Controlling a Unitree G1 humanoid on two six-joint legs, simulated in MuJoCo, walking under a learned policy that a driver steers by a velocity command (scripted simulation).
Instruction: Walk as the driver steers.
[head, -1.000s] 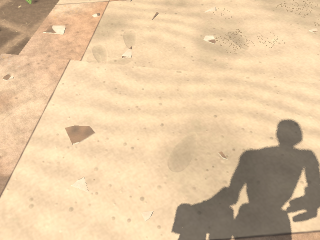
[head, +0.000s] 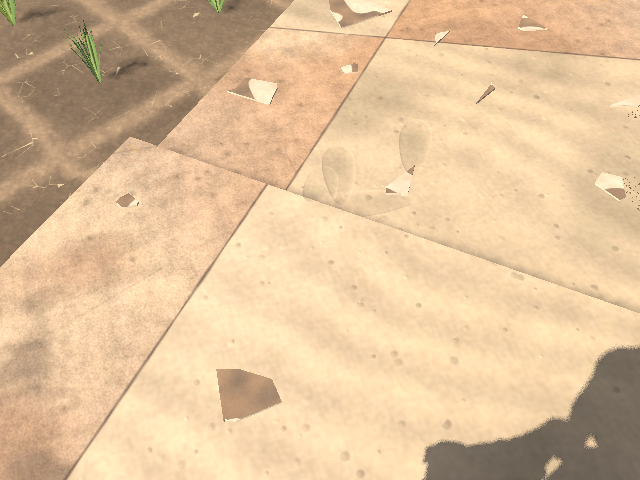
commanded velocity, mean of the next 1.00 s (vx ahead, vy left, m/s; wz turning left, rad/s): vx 0.11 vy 0.00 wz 0.01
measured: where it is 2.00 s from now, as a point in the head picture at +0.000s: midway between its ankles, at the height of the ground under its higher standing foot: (379, 407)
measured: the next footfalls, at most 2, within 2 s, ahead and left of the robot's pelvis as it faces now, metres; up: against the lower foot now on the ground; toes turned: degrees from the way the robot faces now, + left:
left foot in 0.20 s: +0.06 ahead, +0.13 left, +0.00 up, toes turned -1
left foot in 1.42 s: +0.53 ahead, +0.05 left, +0.00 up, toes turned -4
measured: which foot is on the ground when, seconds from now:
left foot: up 0.00-0.18, down 0.20-0.96, up 0.98-1.00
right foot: down 0.00-1.00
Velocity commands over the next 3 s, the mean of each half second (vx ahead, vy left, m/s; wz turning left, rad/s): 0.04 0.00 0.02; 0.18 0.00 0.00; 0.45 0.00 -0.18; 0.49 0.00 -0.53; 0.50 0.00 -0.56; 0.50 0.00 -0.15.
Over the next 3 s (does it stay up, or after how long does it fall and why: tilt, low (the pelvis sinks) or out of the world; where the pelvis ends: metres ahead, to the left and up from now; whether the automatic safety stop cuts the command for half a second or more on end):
stays up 1.09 -0.46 -0.08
